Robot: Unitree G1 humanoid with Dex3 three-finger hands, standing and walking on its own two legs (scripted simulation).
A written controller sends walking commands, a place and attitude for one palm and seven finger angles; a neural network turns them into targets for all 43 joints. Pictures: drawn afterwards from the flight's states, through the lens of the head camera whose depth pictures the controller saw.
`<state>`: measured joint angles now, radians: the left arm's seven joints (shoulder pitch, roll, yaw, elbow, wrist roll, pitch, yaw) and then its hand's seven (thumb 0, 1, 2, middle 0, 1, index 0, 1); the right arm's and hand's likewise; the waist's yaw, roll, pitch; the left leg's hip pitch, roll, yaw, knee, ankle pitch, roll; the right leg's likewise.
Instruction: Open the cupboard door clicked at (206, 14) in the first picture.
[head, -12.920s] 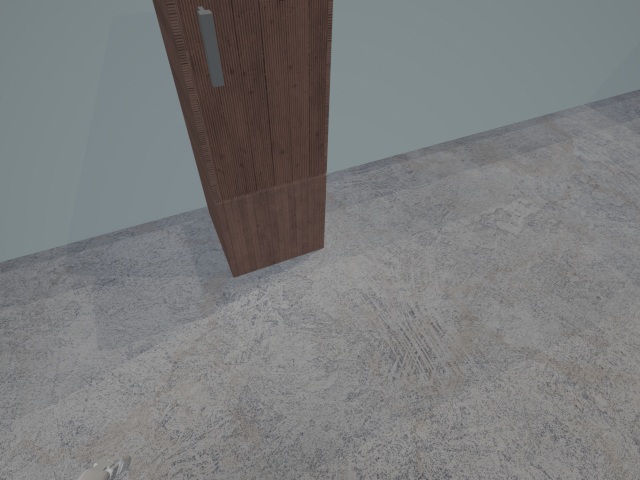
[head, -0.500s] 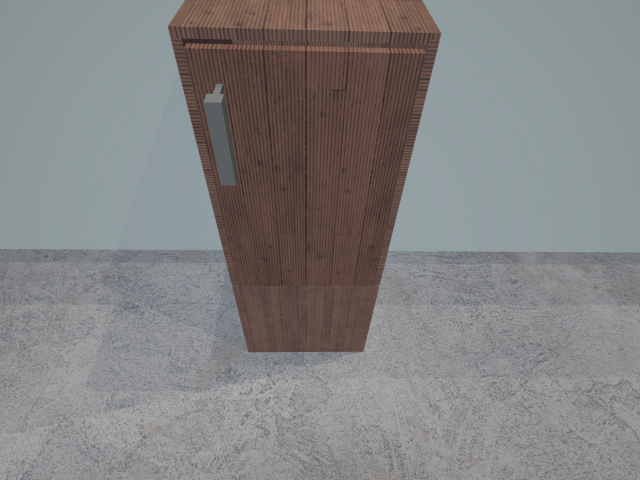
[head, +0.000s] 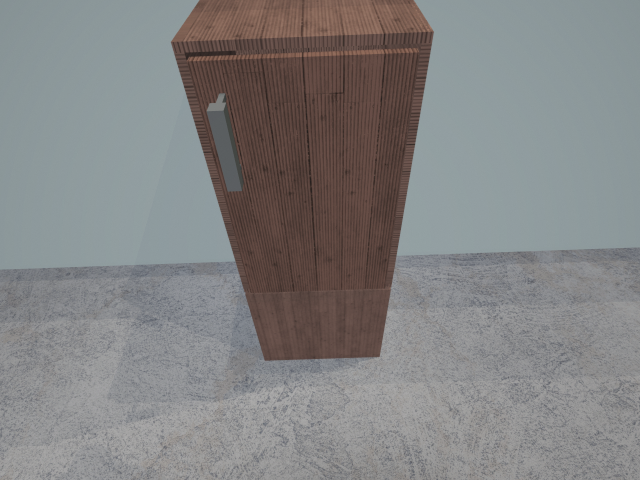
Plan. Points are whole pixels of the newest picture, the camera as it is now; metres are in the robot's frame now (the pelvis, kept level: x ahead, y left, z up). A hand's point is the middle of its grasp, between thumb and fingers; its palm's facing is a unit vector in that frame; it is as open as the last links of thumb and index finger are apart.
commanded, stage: look again from close up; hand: left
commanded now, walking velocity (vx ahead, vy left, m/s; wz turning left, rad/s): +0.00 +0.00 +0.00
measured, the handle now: (228, 143) +0.60 +0.19 +0.12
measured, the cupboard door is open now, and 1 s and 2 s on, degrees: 0 0 0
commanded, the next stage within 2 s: shuffle to correct the standing spot in 0.22 s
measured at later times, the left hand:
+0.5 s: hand out of the picture -0.02 +0.12 -0.18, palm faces +0.05 -0.99 -0.15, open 7.3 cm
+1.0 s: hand (240, 457) +0.20 +0.15 -0.17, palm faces +0.08 -0.97 -0.24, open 7.3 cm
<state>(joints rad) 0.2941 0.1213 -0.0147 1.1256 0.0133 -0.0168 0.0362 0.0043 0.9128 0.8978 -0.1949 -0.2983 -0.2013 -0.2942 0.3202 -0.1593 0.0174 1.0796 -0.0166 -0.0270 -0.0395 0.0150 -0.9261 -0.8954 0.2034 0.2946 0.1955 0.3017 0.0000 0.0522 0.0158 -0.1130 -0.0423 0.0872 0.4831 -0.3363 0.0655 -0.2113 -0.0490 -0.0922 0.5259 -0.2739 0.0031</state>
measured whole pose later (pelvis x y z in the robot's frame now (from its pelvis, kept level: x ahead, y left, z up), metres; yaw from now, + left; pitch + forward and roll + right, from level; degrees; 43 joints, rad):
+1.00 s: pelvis +0.11 -0.05 -0.01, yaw +6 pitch +1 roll +1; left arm 0.12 0.17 0.03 0.97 0.02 -0.04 0.01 0.01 0.93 0.90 -0.19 -0.30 -0.20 -0.29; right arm 0.45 -0.10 0.00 1.11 -0.02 -0.04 -0.04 0.01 -0.91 -0.90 0.21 0.30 0.20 0.30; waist -0.03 0.03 0.10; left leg -0.08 0.01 0.04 0.56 -0.45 0.00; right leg -0.43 -0.05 -0.09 0.61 -0.09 -0.04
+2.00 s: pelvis +0.01 -0.05 +0.00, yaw +6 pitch -2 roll +1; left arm 0.31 0.12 -0.01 1.10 0.01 0.00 0.03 0.02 0.93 0.90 -0.20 -0.30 -0.20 -0.29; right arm 0.31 -0.13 0.00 1.12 -0.01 0.01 -0.03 0.01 -0.92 -0.90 0.20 0.29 0.20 0.30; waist -0.01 0.00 0.04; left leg -0.23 0.01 0.06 0.43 -0.17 0.01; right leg -0.15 0.03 -0.03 0.47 -0.28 -0.05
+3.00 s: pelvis +0.03 -0.01 +0.00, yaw +5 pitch +0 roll +0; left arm 0.44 0.18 0.04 0.52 -0.06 0.05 0.06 0.02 0.90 0.89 -0.20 -0.30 -0.21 -0.30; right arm 0.31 -0.18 0.01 0.96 0.02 -0.13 -0.05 0.01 -0.91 -0.90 0.21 0.29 0.20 0.30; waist 0.01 -0.02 0.02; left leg -0.25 -0.03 0.07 0.50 -0.25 0.05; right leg -0.20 -0.01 -0.01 0.54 -0.32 -0.01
